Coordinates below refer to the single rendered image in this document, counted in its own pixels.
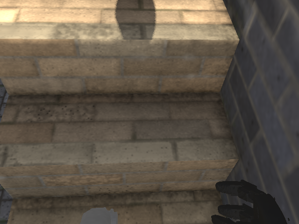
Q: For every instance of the right robot hand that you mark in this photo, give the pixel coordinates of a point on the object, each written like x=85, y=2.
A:
x=265, y=208

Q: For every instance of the left robot thigh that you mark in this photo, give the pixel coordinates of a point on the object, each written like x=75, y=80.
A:
x=100, y=215

